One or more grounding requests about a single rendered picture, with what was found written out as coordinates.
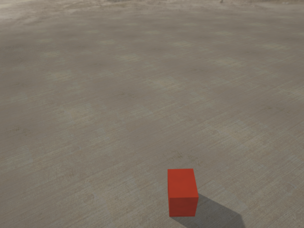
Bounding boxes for carton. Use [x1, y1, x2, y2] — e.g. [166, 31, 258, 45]
[168, 169, 199, 217]

